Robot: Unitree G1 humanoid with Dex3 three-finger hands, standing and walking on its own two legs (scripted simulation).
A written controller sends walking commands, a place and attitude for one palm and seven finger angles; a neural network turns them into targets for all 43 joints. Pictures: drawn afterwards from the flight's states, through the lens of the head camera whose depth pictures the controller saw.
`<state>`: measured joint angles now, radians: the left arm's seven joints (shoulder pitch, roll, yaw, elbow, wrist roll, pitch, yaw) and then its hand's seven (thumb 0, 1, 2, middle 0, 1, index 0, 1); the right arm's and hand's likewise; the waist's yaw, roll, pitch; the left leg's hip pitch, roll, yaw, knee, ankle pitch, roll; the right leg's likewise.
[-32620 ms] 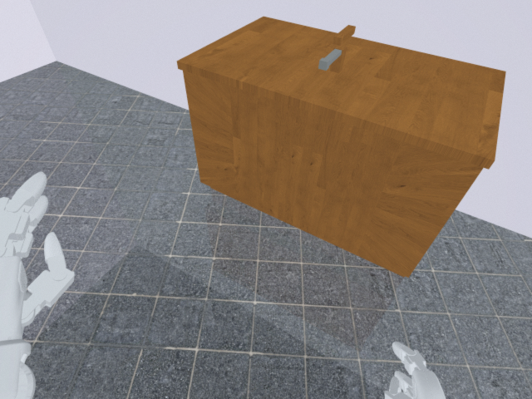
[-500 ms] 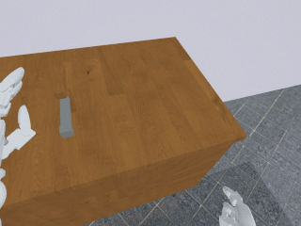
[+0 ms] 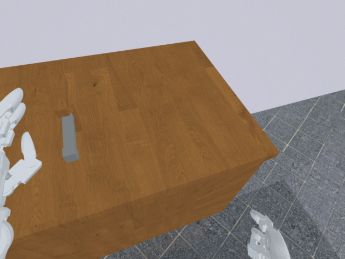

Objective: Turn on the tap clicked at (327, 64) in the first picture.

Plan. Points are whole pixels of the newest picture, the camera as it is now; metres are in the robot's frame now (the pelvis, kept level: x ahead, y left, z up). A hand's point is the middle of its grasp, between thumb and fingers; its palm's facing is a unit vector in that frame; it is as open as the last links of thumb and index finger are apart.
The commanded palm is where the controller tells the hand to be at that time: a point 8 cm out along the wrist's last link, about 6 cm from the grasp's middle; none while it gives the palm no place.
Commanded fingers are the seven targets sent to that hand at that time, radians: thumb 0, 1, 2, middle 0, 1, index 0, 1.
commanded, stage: come to a stop and stand still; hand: left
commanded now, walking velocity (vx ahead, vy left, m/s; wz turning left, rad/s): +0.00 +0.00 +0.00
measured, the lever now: (70, 154) +0.31 +0.28 +0.03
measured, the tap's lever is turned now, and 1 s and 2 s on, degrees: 0 0 0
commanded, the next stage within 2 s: look again from close up in 0.08 s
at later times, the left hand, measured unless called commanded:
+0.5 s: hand (31, 164) +0.22 +0.26 +0.16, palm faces +0.36 -0.85 -0.39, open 7.4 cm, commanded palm +0.16 +0.29 +0.17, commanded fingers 0.00 0.90 0.90 -0.20 -0.30 -0.20 -0.30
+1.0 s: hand (52, 168) +0.21 +0.23 +0.16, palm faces +0.34 -0.85 -0.40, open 7.4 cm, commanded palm +0.15 +0.26 +0.17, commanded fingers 0.00 0.90 0.90 -0.20 -0.30 -0.20 -0.30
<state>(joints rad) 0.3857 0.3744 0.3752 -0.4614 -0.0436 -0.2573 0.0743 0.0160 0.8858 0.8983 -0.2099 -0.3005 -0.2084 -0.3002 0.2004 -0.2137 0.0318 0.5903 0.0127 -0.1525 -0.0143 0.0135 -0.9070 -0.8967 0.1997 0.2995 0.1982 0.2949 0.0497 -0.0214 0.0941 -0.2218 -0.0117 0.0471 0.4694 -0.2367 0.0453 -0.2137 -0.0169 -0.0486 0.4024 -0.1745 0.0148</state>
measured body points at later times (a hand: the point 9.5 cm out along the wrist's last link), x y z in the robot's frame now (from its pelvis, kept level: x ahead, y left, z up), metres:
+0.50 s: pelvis +0.00 +0.01 +0.00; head +0.03 +0.04 +0.45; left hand +0.19 +0.31 +0.18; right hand +0.19 -0.20 -0.07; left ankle +0.01 +0.08 -0.74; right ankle +0.03 -0.13 -0.74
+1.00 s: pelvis +0.00 -0.02 +0.00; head +0.03 +0.00 +0.45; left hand +0.19 +0.27 +0.18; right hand +0.18 -0.23 -0.07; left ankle +0.01 +0.08 -0.74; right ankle +0.03 -0.13 -0.74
